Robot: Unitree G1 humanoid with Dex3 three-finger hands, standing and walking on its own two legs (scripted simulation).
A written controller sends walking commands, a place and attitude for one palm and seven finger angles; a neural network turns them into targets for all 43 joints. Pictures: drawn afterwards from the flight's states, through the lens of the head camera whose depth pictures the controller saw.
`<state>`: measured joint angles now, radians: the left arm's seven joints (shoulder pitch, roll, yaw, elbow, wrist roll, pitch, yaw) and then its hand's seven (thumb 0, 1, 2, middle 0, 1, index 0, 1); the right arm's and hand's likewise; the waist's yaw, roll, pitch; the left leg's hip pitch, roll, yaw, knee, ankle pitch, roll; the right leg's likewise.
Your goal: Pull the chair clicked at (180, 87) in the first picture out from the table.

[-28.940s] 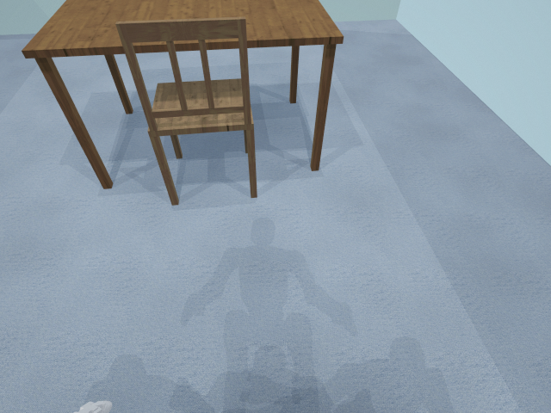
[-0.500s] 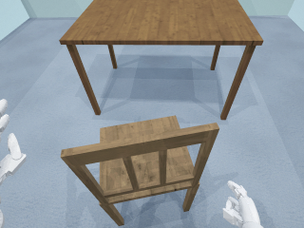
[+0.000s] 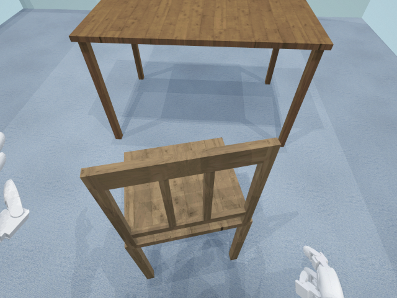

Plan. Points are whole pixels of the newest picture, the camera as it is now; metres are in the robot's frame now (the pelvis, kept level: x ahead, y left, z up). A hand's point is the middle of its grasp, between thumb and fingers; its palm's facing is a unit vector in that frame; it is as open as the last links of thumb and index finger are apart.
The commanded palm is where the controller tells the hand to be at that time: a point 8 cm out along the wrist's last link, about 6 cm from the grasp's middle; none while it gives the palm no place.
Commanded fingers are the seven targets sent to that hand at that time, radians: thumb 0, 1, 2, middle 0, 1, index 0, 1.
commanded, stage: step back with the hand held close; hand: left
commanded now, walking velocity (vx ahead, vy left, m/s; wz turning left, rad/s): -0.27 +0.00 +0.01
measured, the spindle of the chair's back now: (168, 203) +0.36 +0.11 -0.10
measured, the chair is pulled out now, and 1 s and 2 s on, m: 0.64 0.64 0.64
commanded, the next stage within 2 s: stop stepping back and stand still in 1.08 s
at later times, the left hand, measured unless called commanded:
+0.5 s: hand (3, 234) +0.17 +0.27 +0.17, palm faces +0.45 -0.75 -0.49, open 7.4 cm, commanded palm +0.10 +0.30 +0.19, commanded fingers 0.00 0.90 0.90 -0.20 -0.30 -0.20 -0.30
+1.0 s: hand out of the picture +0.12 +0.25 +0.18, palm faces +0.42 -0.73 -0.54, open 7.4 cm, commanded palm +0.05 +0.28 +0.19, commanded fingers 0.00 0.90 0.90 -0.20 -0.30 -0.20 -0.30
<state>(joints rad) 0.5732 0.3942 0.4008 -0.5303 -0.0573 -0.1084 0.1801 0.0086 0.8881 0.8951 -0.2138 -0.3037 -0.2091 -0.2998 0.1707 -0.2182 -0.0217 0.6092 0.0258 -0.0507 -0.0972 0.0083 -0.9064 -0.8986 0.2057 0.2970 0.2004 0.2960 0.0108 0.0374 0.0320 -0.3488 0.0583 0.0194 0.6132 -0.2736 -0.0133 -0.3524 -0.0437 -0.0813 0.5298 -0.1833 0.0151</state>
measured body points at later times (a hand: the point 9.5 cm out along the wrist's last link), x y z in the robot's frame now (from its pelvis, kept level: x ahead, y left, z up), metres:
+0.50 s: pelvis -0.04 +0.00 -0.01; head +0.00 +0.01 +0.44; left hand +0.14 +0.30 +0.20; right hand +0.14 -0.24 -0.09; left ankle +0.03 +0.13 -0.73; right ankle +0.06 -0.13 -0.73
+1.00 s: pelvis -0.08 -0.02 +0.01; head -0.04 -0.01 +0.46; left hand +0.09 +0.28 +0.21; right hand +0.09 -0.26 -0.08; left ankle -0.10 +0.11 -0.71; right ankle -0.02 -0.14 -0.73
